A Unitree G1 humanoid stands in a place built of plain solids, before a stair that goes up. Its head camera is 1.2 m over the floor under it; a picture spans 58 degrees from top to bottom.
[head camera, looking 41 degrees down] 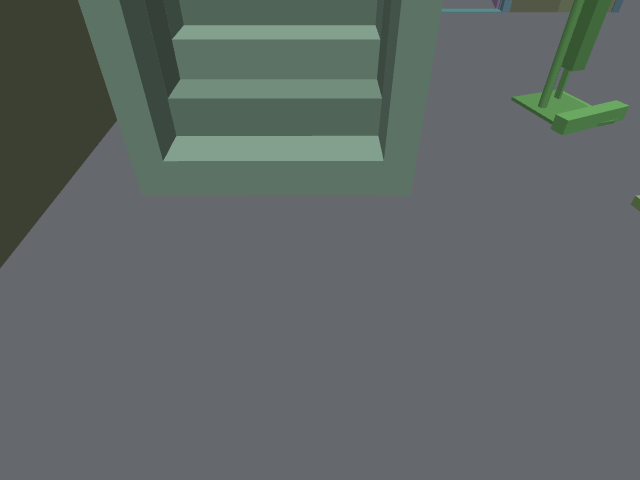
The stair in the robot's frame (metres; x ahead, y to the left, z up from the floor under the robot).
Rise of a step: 0.19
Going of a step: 0.24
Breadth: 1.03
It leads straight ahead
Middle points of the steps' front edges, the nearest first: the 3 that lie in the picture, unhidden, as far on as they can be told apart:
1.70 0.21 0.19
1.94 0.21 0.38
2.18 0.21 0.57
